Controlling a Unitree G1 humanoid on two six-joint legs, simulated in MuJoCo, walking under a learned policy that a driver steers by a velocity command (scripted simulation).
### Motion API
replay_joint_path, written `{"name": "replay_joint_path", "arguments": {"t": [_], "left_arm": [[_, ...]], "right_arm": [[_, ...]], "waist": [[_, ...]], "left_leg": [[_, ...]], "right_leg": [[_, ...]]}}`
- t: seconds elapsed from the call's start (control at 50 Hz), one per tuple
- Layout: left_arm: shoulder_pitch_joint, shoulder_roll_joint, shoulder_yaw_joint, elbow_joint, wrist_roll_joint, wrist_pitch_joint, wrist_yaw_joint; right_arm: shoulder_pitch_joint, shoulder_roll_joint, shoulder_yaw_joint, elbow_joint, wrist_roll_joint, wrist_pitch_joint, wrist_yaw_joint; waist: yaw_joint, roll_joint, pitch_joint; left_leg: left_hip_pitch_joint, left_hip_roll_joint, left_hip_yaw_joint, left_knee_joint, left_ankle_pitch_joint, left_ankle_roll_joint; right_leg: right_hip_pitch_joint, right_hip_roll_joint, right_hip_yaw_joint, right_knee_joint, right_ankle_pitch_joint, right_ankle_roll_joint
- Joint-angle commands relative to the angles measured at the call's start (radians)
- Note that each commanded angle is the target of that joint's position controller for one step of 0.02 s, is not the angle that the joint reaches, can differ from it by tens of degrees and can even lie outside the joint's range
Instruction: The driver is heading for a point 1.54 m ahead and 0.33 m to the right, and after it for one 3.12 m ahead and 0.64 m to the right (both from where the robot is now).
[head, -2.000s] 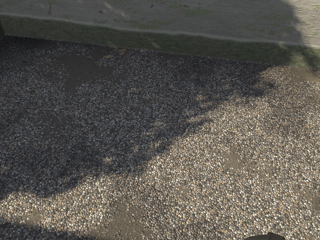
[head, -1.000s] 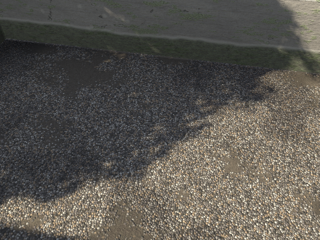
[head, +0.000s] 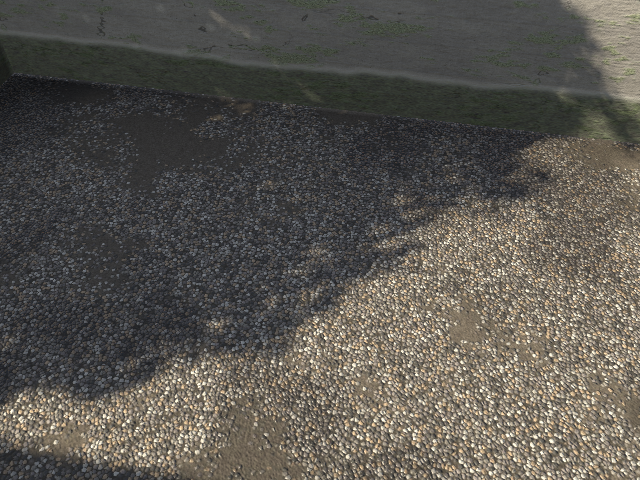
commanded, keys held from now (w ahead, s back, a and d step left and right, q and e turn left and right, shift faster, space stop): w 1.00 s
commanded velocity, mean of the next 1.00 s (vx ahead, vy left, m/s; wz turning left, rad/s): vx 0.49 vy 0.00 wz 0.00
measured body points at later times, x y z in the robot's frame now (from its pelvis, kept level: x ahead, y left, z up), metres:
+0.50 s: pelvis -0.01 +0.00 +0.00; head -0.01 +0.00 +0.45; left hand +0.16 +0.21 -0.09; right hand +0.19 -0.20 -0.07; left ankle +0.02 +0.15 -0.75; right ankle -0.05 -0.12 -0.75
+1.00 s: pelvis -0.01 +0.00 +0.00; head -0.01 +0.00 +0.45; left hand +0.16 +0.21 -0.09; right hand +0.19 -0.20 -0.07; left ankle +0.02 +0.15 -0.75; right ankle -0.05 -0.12 -0.75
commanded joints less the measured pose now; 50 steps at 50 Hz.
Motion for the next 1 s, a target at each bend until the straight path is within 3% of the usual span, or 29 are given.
{"name": "replay_joint_path", "arguments": {"t": [0.02,1.0], "left_arm": [[-0.030,0.093,0.024,-0.085,0.002,-0.014,0.000],[-0.060,0.092,0.020,-0.126,0.002,-0.017,-0.009]], "right_arm": [[-0.066,-0.086,-0.025,-0.094,-0.002,-0.016,-0.001],[-0.094,-0.091,-0.018,-0.100,-0.005,-0.020,0.008]], "waist": [[0.000,-0.002,-0.047],[-0.002,0.001,-0.054]], "left_leg": [[0.042,0.034,-0.006,-0.004,0.207,0.033],[0.032,0.046,-0.011,-0.003,0.160,0.034]], "right_leg": [[-0.023,-0.054,0.042,-0.024,0.191,-0.012],[-0.053,-0.061,0.055,-0.020,0.125,-0.017]]}}
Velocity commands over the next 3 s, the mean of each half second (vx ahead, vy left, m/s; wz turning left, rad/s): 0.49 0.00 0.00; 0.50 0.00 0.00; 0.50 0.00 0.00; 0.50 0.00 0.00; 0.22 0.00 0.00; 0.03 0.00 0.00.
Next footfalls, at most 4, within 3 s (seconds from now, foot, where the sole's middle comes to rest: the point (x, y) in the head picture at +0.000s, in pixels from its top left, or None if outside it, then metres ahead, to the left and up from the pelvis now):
none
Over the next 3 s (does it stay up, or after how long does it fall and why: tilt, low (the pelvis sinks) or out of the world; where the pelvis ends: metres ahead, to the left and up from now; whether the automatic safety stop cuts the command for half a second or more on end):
stays up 0.00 0.00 0.00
